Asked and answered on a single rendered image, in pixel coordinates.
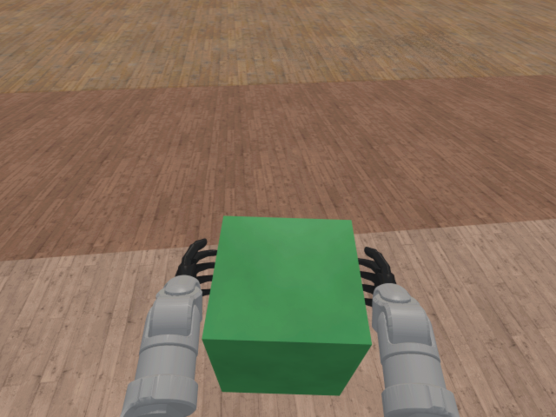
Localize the left robot hand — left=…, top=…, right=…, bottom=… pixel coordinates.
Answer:
left=175, top=238, right=217, bottom=296

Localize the right robot hand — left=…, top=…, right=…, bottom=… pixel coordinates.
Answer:
left=358, top=247, right=396, bottom=307

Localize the right robot forearm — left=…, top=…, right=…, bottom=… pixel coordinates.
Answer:
left=372, top=283, right=460, bottom=417

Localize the carton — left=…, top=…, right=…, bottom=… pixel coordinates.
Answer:
left=202, top=215, right=372, bottom=396

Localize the left robot forearm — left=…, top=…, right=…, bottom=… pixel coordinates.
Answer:
left=120, top=275, right=202, bottom=417

